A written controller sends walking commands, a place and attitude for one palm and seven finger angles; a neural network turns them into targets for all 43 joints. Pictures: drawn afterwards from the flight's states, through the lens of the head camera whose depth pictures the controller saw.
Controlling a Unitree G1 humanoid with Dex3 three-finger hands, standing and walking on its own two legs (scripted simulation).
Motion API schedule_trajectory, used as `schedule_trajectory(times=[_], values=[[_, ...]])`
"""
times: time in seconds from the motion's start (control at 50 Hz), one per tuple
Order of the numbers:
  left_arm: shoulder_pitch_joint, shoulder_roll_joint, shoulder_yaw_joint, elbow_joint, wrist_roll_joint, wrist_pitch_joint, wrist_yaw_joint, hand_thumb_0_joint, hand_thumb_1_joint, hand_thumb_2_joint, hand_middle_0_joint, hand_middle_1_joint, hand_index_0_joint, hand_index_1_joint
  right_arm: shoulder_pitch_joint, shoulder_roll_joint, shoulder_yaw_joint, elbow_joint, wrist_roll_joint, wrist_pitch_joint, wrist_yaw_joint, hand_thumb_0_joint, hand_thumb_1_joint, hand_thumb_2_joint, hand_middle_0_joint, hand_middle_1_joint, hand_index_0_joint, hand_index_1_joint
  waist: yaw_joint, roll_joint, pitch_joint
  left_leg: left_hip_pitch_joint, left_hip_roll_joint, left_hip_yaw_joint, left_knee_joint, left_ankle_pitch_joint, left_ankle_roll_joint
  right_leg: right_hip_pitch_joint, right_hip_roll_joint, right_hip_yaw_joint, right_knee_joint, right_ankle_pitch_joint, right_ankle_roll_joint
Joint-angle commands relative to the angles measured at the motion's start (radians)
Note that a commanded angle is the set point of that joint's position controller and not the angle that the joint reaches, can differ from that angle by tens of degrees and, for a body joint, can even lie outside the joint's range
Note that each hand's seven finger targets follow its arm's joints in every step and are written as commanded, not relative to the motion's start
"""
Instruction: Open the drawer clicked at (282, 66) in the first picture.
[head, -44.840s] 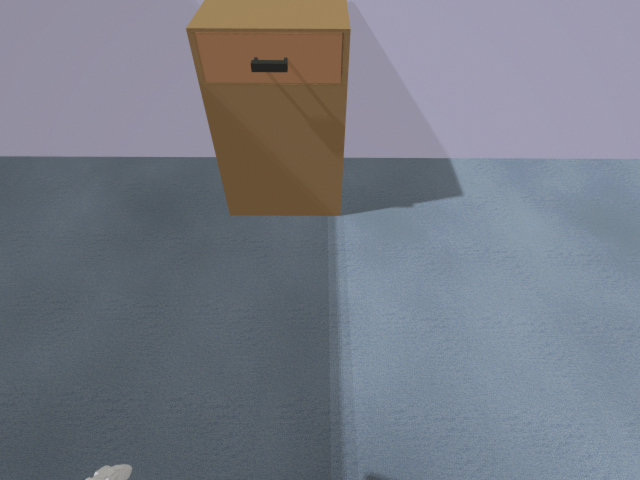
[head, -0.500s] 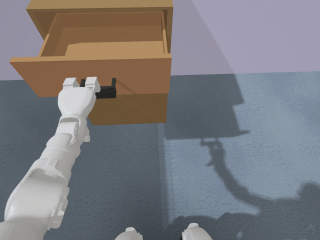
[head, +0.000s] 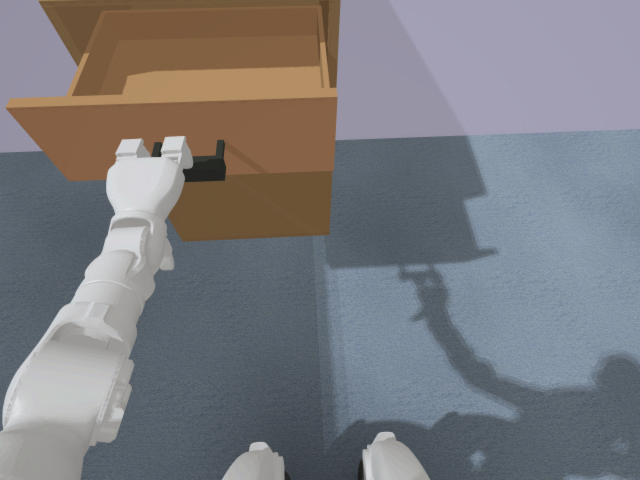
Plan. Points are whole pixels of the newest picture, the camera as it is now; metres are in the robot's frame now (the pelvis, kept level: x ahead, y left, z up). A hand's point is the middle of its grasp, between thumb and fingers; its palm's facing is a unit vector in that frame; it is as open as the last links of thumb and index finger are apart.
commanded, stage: lift the fingers back up to retry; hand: left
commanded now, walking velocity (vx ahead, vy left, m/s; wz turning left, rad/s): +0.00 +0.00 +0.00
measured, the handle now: (187, 158) +0.57 +0.20 +0.00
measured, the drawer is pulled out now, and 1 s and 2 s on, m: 0.25 0.25 0.25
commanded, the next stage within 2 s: re-aim the fingers above the handle in 0.88 s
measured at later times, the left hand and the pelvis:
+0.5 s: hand (160, 199) +0.48 +0.21 +0.03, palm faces -0.04 -0.02 -1.00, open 14.0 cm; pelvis +0.02 +0.00 +0.02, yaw +0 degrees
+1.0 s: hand (145, 195) +0.46 +0.22 +0.06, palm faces -0.03 -0.04 -1.00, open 13.8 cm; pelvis +0.05 +0.00 +0.04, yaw +0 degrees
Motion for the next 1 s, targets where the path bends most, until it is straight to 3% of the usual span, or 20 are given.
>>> schedule_trajectory(times=[0.0, 0.08, 0.1, 0.18, 0.22, 0.3, 0.34, 0.38, 0.46, 0.54, 0.6, 0.66, 0.72, 0.76, 0.78, 0.8, 0.86, 0.92, 0.98], values=[[-0.235, 0.154, 0.01, -0.034, 0.003, 0.007, -0.034, 0.0, -0.5, 0.3, -0.3, -1.2, -0.3, -1.2, 0.111, -0.155, -0.048, -0.062, 0.004, -0.022, -0.011, 0.0, -0.9, -0.9, 0.2, 0.3, 0.2, 0.3, -0.029, -0.078, -0.272, 0.174, -0.04, -0.029, -0.135, 0.142, 0.007, 0.193, 0.05, -0.019, -0.138, 0.105, -0.042], [-0.219, 0.188, 0.039, -0.034, 0.0, 0.007, -0.035, 0.0, -0.5, 0.3, -0.3, -1.2, -0.3, -1.2, 0.115, -0.16, -0.049, -0.061, 0.005, -0.018, -0.011, 0.0, -0.9, -0.9, 0.2, 0.3, 0.2, 0.3, -0.02, -0.081, -0.29, 0.174, -0.041, -0.029, -0.133, 0.151, 0.007, 0.203, 0.051, -0.017, -0.133, 0.116, -0.043], [-0.239, 0.171, 0.024, -0.064, 0.0, 0.003, -0.035, 0.0, -0.5, 0.3, -0.3, -1.2, -0.3, -1.2, 0.112, -0.155, -0.05, -0.065, 0.004, -0.019, -0.012, 0.0, -0.9, -0.9, 0.2, 0.3, 0.2, 0.3, -0.02, -0.067, -0.302, 0.192, -0.041, -0.027, -0.137, 0.164, 0.007, 0.215, 0.051, -0.019, -0.138, 0.126, -0.043], [-0.288, 0.197, 0.044, -0.127, -0.004, -0.001, -0.028, 0.0, -0.5, 0.3, -0.3, -1.2, -0.3, -1.2, 0.117, -0.153, -0.055, -0.068, 0.007, -0.015, -0.014, 0.0, -0.9, -0.9, 0.2, 0.3, 0.2, 0.3, -0.02, -0.043, -0.345, 0.26, -0.038, -0.034, -0.163, 0.193, 0.006, 0.25, 0.054, -0.02, -0.156, 0.141, -0.043], [-0.269, 0.201, 0.058, -0.159, -0.011, -0.007, -0.025, 0.0, -0.5, 0.3, -0.3, -1.2, -0.3, -1.2, 0.11, -0.15, -0.06, -0.071, 0.007, -0.015, -0.014, 0.0, -0.9, -0.9, 0.2, 0.3, 0.2, 0.3, -0.007, -0.027, -0.374, 0.303, -0.038, -0.032, -0.175, 0.227, 0.005, 0.283, 0.056, -0.02, -0.167, 0.166, -0.044], [-0.331, 0.195, 0.047, -0.207, -0.015, -0.025, -0.017, 0.0, -0.5, 0.3, -0.3, -1.2, -0.3, -1.2, 0.106, -0.148, -0.06, -0.065, 0.008, -0.021, -0.017, 0.0, -0.9, -0.9, 0.2, 0.3, 0.2, 0.3, -0.023, -0.024, -0.348, 0.342, -0.037, -0.036, -0.2, 0.242, 0.008, 0.301, 0.058, -0.021, -0.198, 0.179, -0.043], [-0.345, 0.243, 0.084, -0.231, -0.018, -0.034, -0.012, 0.0, -0.5, 0.3, -0.3, -1.2, -0.3, -1.2, 0.103, -0.153, -0.059, -0.062, 0.008, -0.019, -0.019, 0.0, -0.9, -0.9, 0.2, 0.3, 0.2, 0.3, -0.017, -0.022, -0.363, 0.362, -0.039, -0.04, -0.21, 0.262, 0.007, 0.332, 0.059, -0.019, -0.203, 0.2, -0.045], [-0.346, 0.211, 0.062, -0.237, -0.015, -0.042, -0.007, 0.0, -0.5, 0.3, -0.3, -1.2, -0.3, -1.2, 0.103, -0.147, -0.061, -0.059, 0.01, -0.024, -0.018, 0.0, -0.9, -0.9, 0.2, 0.3, 0.2, 0.3, -0.021, -0.004, -0.341, 0.389, -0.038, -0.04, -0.221, 0.283, 0.005, 0.324, 0.06, -0.023, -0.216, 0.211, -0.046], [-0.354, 0.252, 0.099, -0.283, -0.017, -0.055, 0.006, 0.0, -0.5, 0.3, -0.3, -1.2, -0.3, -1.2, 0.101, -0.147, -0.062, -0.055, 0.006, -0.024, -0.017, 0.0, -0.9, -0.9, 0.2, 0.3, 0.2, 0.3, -0.01, 0.018, -0.382, 0.439, -0.041, -0.039, -0.228, 0.368, 0.003, 0.378, 0.062, -0.022, -0.22, 0.283, -0.047], [-0.319, 0.242, 0.108, -0.324, -0.022, -0.039, 0.007, 0.0, -0.5, 0.3, -0.3, -1.2, -0.3, -1.2, 0.096, -0.145, -0.068, -0.055, 0.005, -0.018, -0.006, 0.0, -0.9, -0.9, 0.2, 0.3, 0.2, 0.3, 0.01, 0.028, -0.428, 0.504, -0.038, -0.036, -0.235, 0.511, -0.004, 0.44, 0.066, -0.03, -0.223, 0.382, -0.05], [-0.242, 0.225, 0.101, -0.305, -0.033, -0.007, -0.018, 0.0, -0.5, 0.3, -0.3, -1.2, -0.3, -1.2, 0.09, -0.145, -0.069, -0.056, 0.013, -0.007, 0.001, 0.0, -0.9, -0.9, 0.2, 0.3, 0.2, 0.3, 0.018, -0.009, -0.387, 0.51, -0.034, -0.029, -0.253, 0.576, -0.003, 0.481, 0.066, -0.034, -0.243, 0.439, -0.044], [-0.231, 0.204, 0.073, -0.354, -0.039, 0.007, -0.052, 0.0, -0.5, 0.3, -0.3, -1.2, -0.3, -1.2, 0.072, -0.144, -0.069, -0.073, 0.021, 0.001, 0.001, 0.0, -0.9, -0.9, 0.2, 0.3, 0.2, 0.3, 0.018, -0.008, -0.371, 0.539, -0.033, -0.028, -0.276, 0.612, -0.001, 0.514, 0.065, -0.032, -0.266, 0.463, -0.043], [-0.196, 0.176, 0.051, -0.338, -0.046, 0.007, -0.088, 0.0, -0.5, 0.3, -0.3, -1.2, -0.3, -1.2, 0.063, -0.145, -0.068, -0.076, 0.024, 0.006, -0.001, 0.0, -0.9, -0.9, 0.2, 0.3, 0.2, 0.3, 0.013, -0.037, -0.31, 0.54, -0.034, -0.024, -0.299, 0.572, 0.001, 0.514, 0.065, -0.034, -0.291, 0.442, -0.042], [-0.158, 0.207, 0.079, -0.35, -0.047, -0.012, -0.105, 0.0, -0.5, 0.3, -0.3, -1.2, -0.3, -1.2, 0.053, -0.147, -0.066, -0.084, 0.024, 0.011, -0.005, 0.0, -0.9, -0.9, 0.2, 0.3, 0.2, 0.3, 0.028, -0.054, -0.308, 0.541, -0.035, -0.019, -0.307, 0.584, 0.003, 0.541, 0.061, -0.028, -0.295, 0.463, -0.043], [-0.16, 0.18, 0.054, -0.399, -0.048, -0.027, -0.11, 0.0, -0.5, 0.3, -0.3, -1.2, -0.3, -1.2, 0.047, -0.142, -0.066, -0.095, 0.023, 0.01, -0.004, 0.0, -0.9, -0.9, 0.2, 0.3, 0.2, 0.3, 0.03, -0.029, -0.325, 0.557, -0.037, -0.017, -0.305, 0.611, 0.003, 0.548, 0.06, -0.026, -0.295, 0.481, -0.043], [-0.154, 0.169, 0.05, -0.421, -0.049, -0.04, -0.111, 0.0, -0.5, 0.3, -0.3, -1.2, -0.3, -1.2, 0.045, -0.138, -0.069, -0.096, 0.02, 0.01, -0.003, 0.0, -0.9, -0.9, 0.2, 0.3, 0.2, 0.3, 0.029, -0.017, -0.331, 0.572, -0.036, -0.017, -0.301, 0.631, 0.002, 0.547, 0.06, -0.026, -0.294, 0.492, -0.043], [-0.118, 0.213, 0.097, -0.416, -0.041, -0.061, -0.099, 0.0, -0.5, 0.3, -0.3, -1.2, -0.3, -1.2, 0.037, -0.137, -0.068, -0.096, 0.02, 0.012, -0.003, 0.0, -0.9, -0.9, 0.2, 0.3, 0.2, 0.3, 0.037, -0.048, -0.296, 0.548, -0.038, -0.018, -0.305, 0.616, -0.001, 0.549, 0.059, -0.027, -0.292, 0.487, -0.042], [-0.153, 0.226, 0.113, -0.468, -0.025, -0.081, -0.063, 0.0, -0.5, 0.3, -0.3, -1.2, -0.3, -1.2, 0.024, -0.13, -0.073, -0.094, 0.013, 0.003, 0.001, 0.0, -0.9, -0.9, 0.2, 0.3, 0.2, 0.3, 0.043, -0.006, -0.323, 0.564, -0.042, -0.015, -0.3, 0.607, -0.002, 0.545, 0.059, -0.022, -0.288, 0.481, -0.046], [-0.22, 0.203, 0.083, -0.469, -0.017, -0.073, -0.035, 0.0, -0.5, 0.3, -0.3, -1.2, -0.3, -1.2, 0.02, -0.128, -0.071, -0.084, 0.015, -0.002, 0.003, 0.0, -0.9, -0.9, 0.2, 0.3, 0.2, 0.3, 0.022, 0.011, -0.312, 0.562, -0.043, -0.019, -0.301, 0.577, -0.008, 0.518, 0.059, -0.027, -0.285, 0.456, -0.047]])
